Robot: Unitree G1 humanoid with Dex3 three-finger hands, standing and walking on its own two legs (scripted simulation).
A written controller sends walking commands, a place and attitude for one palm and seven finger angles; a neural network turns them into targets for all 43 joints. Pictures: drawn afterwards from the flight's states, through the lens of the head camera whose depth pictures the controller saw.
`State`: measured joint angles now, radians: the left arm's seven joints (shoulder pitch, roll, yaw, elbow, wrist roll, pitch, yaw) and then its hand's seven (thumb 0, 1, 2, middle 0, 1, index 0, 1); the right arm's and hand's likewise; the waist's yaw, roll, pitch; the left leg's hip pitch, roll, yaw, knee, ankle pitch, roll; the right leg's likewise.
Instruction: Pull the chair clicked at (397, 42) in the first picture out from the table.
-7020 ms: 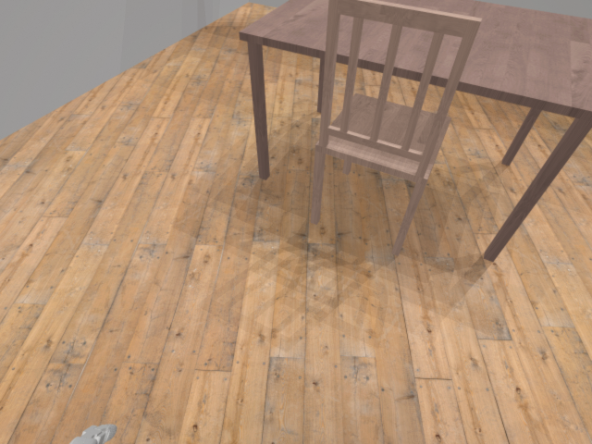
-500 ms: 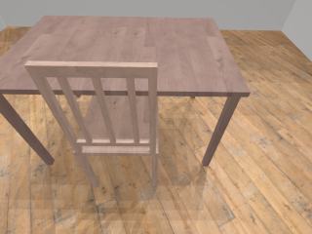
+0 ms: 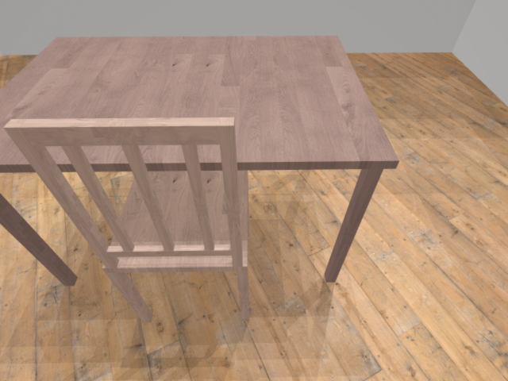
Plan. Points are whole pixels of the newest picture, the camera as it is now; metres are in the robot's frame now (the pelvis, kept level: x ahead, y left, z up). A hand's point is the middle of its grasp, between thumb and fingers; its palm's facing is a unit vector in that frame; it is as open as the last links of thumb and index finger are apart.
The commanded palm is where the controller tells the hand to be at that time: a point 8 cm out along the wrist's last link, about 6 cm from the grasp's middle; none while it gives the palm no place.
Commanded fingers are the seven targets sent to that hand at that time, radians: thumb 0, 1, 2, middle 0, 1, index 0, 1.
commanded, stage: shuffle to correct the standing spot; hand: left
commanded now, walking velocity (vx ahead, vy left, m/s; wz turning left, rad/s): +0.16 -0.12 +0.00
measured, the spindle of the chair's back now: (153, 205) +0.48 +0.26 -0.06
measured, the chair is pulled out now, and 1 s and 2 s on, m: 0.00 0.00 0.00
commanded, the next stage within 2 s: come to a stop and stand still in 0.18 s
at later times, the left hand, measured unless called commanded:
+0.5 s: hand out of the picture +0.15 +0.16 -0.17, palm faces +0.04 -0.96 -0.28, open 7.3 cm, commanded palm none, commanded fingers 0.00 0.90 0.90 -0.20 -0.30 -0.20 -0.30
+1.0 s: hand out of the picture +0.11 +0.18 -0.16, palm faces +0.01 -0.96 -0.27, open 7.4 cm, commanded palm none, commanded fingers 0.00 0.90 0.90 -0.20 -0.30 -0.20 -0.30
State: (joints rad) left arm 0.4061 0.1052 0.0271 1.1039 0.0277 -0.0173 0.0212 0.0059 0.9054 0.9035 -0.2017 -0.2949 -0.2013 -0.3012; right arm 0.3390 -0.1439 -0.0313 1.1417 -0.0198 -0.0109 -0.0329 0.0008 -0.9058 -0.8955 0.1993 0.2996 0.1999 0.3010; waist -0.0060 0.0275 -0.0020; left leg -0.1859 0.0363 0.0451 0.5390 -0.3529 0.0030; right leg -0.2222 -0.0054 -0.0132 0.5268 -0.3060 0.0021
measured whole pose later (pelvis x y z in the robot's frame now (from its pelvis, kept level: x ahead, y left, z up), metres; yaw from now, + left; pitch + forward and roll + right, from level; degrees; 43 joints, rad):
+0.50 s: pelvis +0.09 -0.04 -0.01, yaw +2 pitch -1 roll -1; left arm 0.18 0.17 0.05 1.02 0.03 -0.02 0.04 0.01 0.92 0.90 -0.20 -0.29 -0.20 -0.30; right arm 0.31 -0.18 -0.05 1.14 -0.01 0.03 -0.05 0.00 -0.91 -0.90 0.20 0.30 0.20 0.30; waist -0.02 0.07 0.10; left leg -0.28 0.06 0.03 0.91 -0.57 -0.01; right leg -0.33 -0.05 -0.14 0.61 -0.26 -0.02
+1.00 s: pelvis +0.09 -0.01 +0.00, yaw -1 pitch -1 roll +0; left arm 0.31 0.17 -0.01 1.02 0.03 0.02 0.03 0.01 0.91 0.90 -0.20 -0.30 -0.20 -0.30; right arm 0.25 -0.20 -0.02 0.93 -0.02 0.00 -0.01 0.00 -0.93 -0.90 0.20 0.30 0.20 0.30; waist 0.01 0.05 -0.01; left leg -0.22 -0.02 0.15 0.51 -0.28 0.07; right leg -0.27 -0.07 0.00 0.54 -0.25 0.03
